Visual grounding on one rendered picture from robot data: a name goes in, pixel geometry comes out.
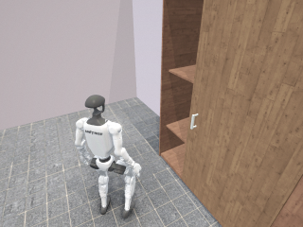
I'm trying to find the robot left forearm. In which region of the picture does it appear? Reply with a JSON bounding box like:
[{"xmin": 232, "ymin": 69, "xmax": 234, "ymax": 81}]
[{"xmin": 75, "ymin": 142, "xmax": 87, "ymax": 157}]

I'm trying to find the right robot upper arm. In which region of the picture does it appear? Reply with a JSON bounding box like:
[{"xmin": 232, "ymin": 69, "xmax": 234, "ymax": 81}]
[{"xmin": 107, "ymin": 122, "xmax": 123, "ymax": 157}]

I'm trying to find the wardrobe door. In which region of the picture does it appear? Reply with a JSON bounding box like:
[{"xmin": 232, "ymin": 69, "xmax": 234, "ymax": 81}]
[
  {"xmin": 182, "ymin": 0, "xmax": 303, "ymax": 227},
  {"xmin": 271, "ymin": 176, "xmax": 303, "ymax": 227}
]

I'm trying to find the handle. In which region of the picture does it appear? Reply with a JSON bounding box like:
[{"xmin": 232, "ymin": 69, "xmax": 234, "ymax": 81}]
[{"xmin": 190, "ymin": 114, "xmax": 198, "ymax": 130}]

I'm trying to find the left robot upper arm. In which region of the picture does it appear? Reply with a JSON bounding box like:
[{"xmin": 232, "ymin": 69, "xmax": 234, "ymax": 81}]
[{"xmin": 75, "ymin": 117, "xmax": 88, "ymax": 147}]

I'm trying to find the robot right foot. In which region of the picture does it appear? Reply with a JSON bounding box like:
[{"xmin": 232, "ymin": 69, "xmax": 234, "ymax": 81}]
[{"xmin": 122, "ymin": 200, "xmax": 135, "ymax": 218}]

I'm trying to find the right robot hand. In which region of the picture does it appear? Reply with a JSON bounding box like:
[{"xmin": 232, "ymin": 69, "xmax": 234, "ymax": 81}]
[{"xmin": 130, "ymin": 163, "xmax": 142, "ymax": 178}]

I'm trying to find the robot right forearm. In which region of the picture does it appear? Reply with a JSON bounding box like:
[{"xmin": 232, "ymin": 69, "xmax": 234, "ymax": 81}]
[{"xmin": 119, "ymin": 148, "xmax": 136, "ymax": 169}]

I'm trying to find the robot left thigh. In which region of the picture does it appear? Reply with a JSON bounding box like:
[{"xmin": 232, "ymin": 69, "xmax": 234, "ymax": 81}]
[{"xmin": 89, "ymin": 155, "xmax": 109, "ymax": 185}]

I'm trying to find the left robot hand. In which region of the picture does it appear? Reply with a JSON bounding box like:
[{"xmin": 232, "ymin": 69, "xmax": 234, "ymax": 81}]
[{"xmin": 80, "ymin": 152, "xmax": 92, "ymax": 166}]

